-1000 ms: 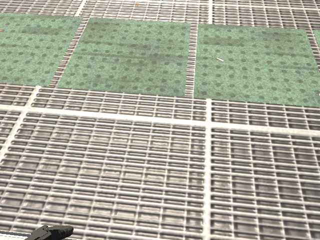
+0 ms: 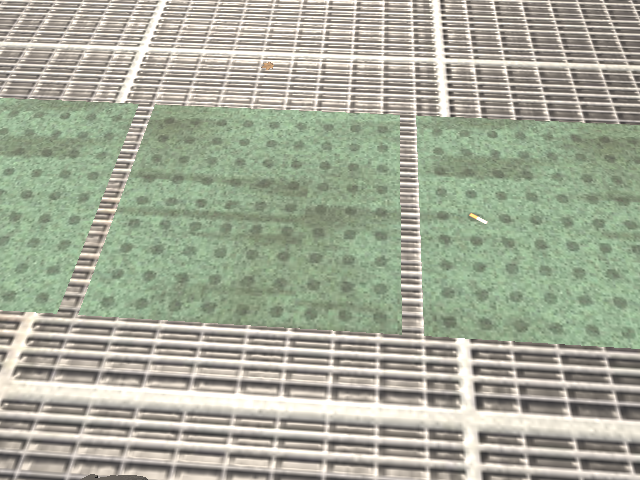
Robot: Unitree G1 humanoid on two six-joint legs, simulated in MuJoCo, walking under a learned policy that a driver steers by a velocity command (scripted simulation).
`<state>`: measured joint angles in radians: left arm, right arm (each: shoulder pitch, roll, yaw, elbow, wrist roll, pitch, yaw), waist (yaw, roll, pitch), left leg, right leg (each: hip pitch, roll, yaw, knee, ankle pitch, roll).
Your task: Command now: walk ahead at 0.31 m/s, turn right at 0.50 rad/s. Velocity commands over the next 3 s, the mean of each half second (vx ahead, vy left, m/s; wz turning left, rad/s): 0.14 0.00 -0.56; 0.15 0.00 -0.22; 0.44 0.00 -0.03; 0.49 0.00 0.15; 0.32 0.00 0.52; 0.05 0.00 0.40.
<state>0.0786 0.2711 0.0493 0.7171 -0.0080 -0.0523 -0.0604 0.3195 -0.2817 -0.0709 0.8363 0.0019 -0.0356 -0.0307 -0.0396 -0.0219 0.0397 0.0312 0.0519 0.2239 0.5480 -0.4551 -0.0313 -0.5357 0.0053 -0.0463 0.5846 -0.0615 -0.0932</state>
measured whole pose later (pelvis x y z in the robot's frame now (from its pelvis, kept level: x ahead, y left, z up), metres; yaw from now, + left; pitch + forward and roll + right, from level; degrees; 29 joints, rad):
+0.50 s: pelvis +0.15 +0.02 +0.01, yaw -18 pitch +2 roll +0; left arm 0.18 0.32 0.08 0.65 -0.02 0.05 0.03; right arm 0.14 -0.29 -0.05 0.71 -0.01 -0.04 -0.02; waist 0.02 -0.01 0.01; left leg -0.37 -0.03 -0.10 0.52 -0.18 -0.04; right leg -0.33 0.16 0.24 0.60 -0.28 -0.04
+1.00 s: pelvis +0.20 +0.00 +0.03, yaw -24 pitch +1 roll +1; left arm 0.37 0.24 0.04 0.76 0.00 -0.03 0.01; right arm 0.21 -0.30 -0.06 0.75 0.02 -0.06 0.01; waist 0.03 0.04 -0.02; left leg -0.50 0.03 0.00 0.91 -0.33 0.01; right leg -0.10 0.01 0.05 0.37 -0.30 -0.03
